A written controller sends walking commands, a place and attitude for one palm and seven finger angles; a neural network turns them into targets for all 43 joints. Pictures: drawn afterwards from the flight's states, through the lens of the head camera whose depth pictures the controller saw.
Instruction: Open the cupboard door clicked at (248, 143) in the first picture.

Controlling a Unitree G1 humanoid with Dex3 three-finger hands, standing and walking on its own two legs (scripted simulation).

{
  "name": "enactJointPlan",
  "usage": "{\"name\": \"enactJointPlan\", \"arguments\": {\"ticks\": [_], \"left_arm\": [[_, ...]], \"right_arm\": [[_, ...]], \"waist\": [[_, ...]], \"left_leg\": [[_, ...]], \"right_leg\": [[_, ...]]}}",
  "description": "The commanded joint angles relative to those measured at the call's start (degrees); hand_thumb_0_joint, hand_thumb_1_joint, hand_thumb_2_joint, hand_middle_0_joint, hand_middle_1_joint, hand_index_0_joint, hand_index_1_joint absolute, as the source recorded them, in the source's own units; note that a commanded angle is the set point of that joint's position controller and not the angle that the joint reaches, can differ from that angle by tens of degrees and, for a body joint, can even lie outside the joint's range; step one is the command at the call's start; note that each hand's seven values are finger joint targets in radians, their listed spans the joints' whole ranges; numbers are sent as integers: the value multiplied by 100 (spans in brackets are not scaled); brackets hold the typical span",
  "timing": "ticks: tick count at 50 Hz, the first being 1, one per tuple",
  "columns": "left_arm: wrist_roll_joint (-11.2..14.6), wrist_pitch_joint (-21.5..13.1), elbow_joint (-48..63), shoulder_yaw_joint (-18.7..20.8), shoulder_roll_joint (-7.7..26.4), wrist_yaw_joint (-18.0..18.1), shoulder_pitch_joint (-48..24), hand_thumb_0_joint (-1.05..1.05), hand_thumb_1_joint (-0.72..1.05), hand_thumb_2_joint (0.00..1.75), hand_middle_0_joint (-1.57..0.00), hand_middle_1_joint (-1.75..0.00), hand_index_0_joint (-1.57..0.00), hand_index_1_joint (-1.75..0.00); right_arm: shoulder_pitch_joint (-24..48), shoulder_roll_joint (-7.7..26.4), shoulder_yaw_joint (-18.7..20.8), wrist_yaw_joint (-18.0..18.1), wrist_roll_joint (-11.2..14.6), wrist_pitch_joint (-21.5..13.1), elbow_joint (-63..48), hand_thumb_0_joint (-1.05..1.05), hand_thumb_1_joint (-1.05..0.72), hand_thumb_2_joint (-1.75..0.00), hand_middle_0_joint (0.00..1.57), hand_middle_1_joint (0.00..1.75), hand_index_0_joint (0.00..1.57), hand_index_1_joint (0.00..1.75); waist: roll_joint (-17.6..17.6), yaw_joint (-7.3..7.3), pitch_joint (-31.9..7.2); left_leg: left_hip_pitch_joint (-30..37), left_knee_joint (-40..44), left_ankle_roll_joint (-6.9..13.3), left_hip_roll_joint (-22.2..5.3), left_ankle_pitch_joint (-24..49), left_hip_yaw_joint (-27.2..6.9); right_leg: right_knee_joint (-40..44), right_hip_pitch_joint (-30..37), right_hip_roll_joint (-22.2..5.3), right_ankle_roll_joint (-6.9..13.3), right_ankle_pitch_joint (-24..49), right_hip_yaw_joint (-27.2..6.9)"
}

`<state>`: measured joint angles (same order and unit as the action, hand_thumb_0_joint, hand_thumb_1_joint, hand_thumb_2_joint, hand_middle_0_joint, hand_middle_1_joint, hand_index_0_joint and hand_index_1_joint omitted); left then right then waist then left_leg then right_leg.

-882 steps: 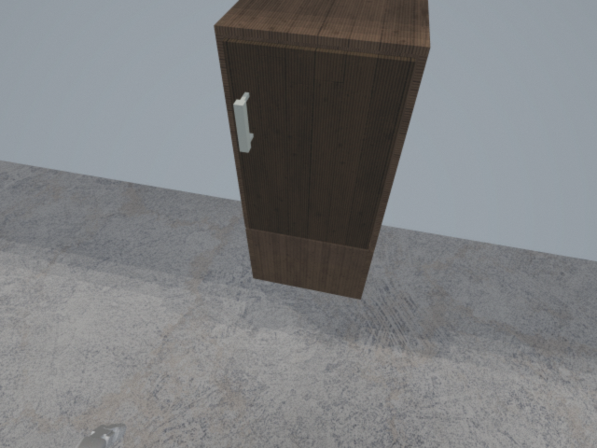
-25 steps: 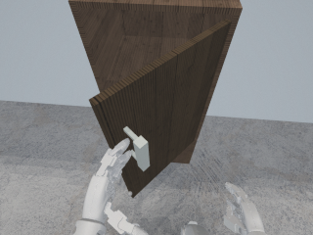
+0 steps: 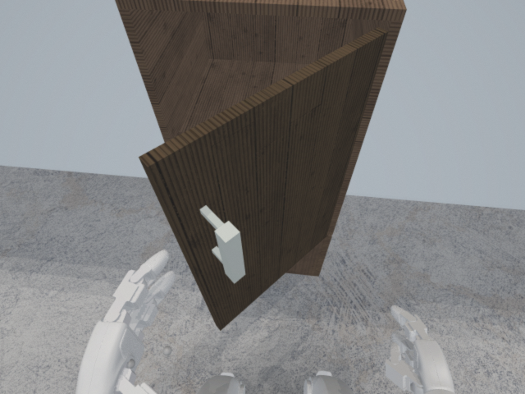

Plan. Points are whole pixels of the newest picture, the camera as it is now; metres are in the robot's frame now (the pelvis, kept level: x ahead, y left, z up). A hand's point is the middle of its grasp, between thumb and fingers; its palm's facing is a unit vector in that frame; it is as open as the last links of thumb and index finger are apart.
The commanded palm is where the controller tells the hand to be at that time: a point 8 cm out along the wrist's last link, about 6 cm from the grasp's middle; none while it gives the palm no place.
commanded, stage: draw the hand back to the body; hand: left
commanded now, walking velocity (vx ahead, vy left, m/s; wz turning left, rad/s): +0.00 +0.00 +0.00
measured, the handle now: (222, 245) +0.31 +0.08 +0.08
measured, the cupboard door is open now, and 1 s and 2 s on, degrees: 49 49 49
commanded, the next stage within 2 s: step back with the hand held close in 1.66 s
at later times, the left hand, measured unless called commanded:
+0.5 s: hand (127, 340) +0.17 +0.16 +0.12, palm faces -0.07 -0.99 -0.08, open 16.3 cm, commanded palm +0.14 +0.22 +0.14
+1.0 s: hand (16, 275) +0.21 +0.25 +0.19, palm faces +0.31 -0.87 -0.40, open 12.5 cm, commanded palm +0.16 +0.29 +0.22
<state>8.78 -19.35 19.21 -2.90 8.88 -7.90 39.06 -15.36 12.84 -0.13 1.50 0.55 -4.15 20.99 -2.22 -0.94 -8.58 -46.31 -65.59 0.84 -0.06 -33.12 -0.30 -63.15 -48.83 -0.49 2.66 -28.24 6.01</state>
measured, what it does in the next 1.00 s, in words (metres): rises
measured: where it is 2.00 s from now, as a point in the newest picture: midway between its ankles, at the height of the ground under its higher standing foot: outside the picture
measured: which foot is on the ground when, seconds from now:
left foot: down 0.00-1.00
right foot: down 0.00-1.00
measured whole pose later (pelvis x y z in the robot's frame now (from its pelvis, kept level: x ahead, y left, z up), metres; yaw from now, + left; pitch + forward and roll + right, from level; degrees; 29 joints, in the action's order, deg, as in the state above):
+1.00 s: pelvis +0.03 +0.03 +0.07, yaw -1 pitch +0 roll -2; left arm 1.6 -1.3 26.9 10.1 18.3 7.2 34.0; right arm -15.1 12.4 -3.5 5.8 0.3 -8.4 31.3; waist -3.6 -3.4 -2.6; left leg -14.3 -36.5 2.9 1.4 -22.7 1.3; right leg -33.9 -16.7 -0.6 -0.2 -17.6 3.9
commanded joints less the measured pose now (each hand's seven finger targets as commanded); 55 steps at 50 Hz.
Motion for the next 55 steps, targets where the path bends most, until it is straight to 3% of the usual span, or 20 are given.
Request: {"name": "enactJointPlan", "arguments": {"ticks": [1,4,8,9,11,14,19,21,25,29,30,31,32,35,39,43,48,51,55], "left_arm": [[168,-555,1358,34,338,-273,-35,0,-50,30,-15,-30,-15,-30],[158,-535,1360,-2,348,-293,-189,0,-50,30,-15,-30,-15,-30],[142,-263,1827,576,882,-60,-200,0,-50,30,-15,-30,-15,-30],[167,-165,1933,577,822,-1,-188,0,-50,30,-15,-30,-15,-30],[256,50,1775,760,785,68,23,0,-50,30,-15,-30,-15,-30],[397,298,1548,774,713,-12,-14,0,-50,30,-15,-30,-15,-30],[521,456,1534,807,819,-314,-161,0,-50,30,-15,-30,-15,-30],[546,483,1632,960,983,-365,-334,0,-50,30,-15,-30,-15,-30],[636,482,1917,1260,1131,-323,-340,0,-47,32,-15,-30,-15,-30],[750,574,1885,1512,1177,-327,-310,0,-32,37,-16,-30,-16,-30],[-183,848,2333,1689,2058,486,-261,0,-29,39,-16,-30,-16,-30],[-270,1070,2250,1409,1458,825,48,0,-26,40,-16,-30,-16,-30],[-327,1198,2170,1268,1279,977,75,0,-22,42,-16,-30,-16,-30],[-554,1362,2119,1255,1314,1290,-206,0,-12,47,-16,-30,-16,-30],[-676,1402,2068,1520,1568,1521,-496,0,2,52,-17,-30,-17,-30],[-711,1403,2074,1781,1729,1621,-702,0,17,58,-17,-30,-17,-30],[-720,1381,2154,1940,1759,1637,-840,0,34,66,-18,-30,-18,-30],[-698,1380,2019,2074,1758,1614,-937,0,44,70,-18,-30,-18,-30],[-656,1364,1843,2385,1877,1600,-1062,0,58,76,-19,-30,-19,-30]], "right_arm": [[333,599,235,78,38,-421,-959,0,-90,-90,20,30,20,30],[346,614,227,92,29,-475,-962,0,-90,-90,20,30,20,30],[340,608,225,144,93,-387,-1107,0,-90,-90,20,30,20,30],[336,563,198,148,108,-375,-1139,0,-90,-90,20,30,20,30],[321,511,195,178,163,-330,-1109,0,-90,-90,20,30,20,30],[373,535,138,217,202,-353,-1054,0,-90,-90,20,30,20,30],[393,630,85,284,212,-516,-958,0,-90,-90,20,30,20,30],[379,640,60,297,210,-586,-917,0,-90,-90,20,30,20,30],[369,608,43,289,231,-723,-839,0,-90,-90,20,30,20,30],[425,608,40,278,267,-818,-694,0,-90,-90,20,30,20,30],[372,570,82,453,150,-716,-679,0,-90,-90,20,30,20,30],[342,426,30,501,110,-687,-654,0,-90,-90,20,30,20,30],[328,445,26,511,105,-659,-611,0,-90,-90,20,30,20,30],[370,501,-18,509,82,-594,-438,0,-90,-90,20,30,20,30],[486,549,-32,568,24,-625,-302,0,-90,-90,20,30,20,30],[608,566,-68,571,8,-687,-106,0,-90,-90,20,30,20,30],[683,586,-84,487,-15,-786,120,0,-90,-90,20,30,20,30],[719,596,-60,426,-33,-775,229,0,-90,-90,20,30,20,30],[836,603,-29,377,-47,-724,342,0,-90,-90,20,30,20,30]], "waist": [[306,187,-786],[249,203,-764],[2,-35,-1054],[-83,-35,-1071],[203,-63,-959],[448,29,-620],[454,91,-208],[252,78,-152],[-80,-36,-343],[-41,-89,-351],[-163,-337,-437],[-111,-190,-120],[35,-134,64],[-170,-109,279],[205,-148,201],[10,-215,184],[-383,-253,193],[-137,-248,344],[-71,-298,438]], "left_leg": [[-157,684,5,153,1262,-159],[-194,630,21,150,1117,-166],[142,955,22,145,1135,-157],[245,1020,26,157,1199,-144],[279,1142,17,153,1239,-131],[317,1254,31,130,1151,-121],[537,1511,56,81,1045,-171],[659,1609,52,72,975,-173],[1050,1832,23,64,1312,-213],[1285,2026,-12,50,1617,-239],[1421,2312,22,-67,1641,-124],[1486,2401,13,-20,1573,-89],[1513,2426,9,-37,1562,-100],[1880,2645,34,-89,1839,-126],[2310,3027,66,-113,1977,-160],[2696,3378,32,-137,2403,-208],[3201,3722,-141,-219,3582,-274],[3386,3915,-205,-278,3867,-277],[3584,4142,-234,-298,4030,-230]], "right_leg": [[1013,1176,32,-112,988,-683],[1020,1028,29,-95,641,-696],[1159,1389,66,-55,496,-655],[1202,1479,66,-64,603,-632],[1367,1685,76,-101,674,-616],[1675,1751,57,-157,529,-654],[1971,1763,44,-171,293,-640],[2045,1766,45,-162,157,-625],[1978,2038,99,-119,695,-444],[2036,2300,135,-115,1134,-329],[2323,2559,-17,-35,1178,-691],[2497,2511,-51,-61,1105,-626],[2573,2476,-55,-77,1069,-588],[2726,2627,-43,-87,1308,-473],[2973,3039,-60,-111,1430,-434],[3132,3446,-64,-95,1759,-408],[3326,3860,-58,-92,2286,-364],[3485,3977,-24,-119,2404,-331],[3684,4219,-10,-108,2551,-343]]}}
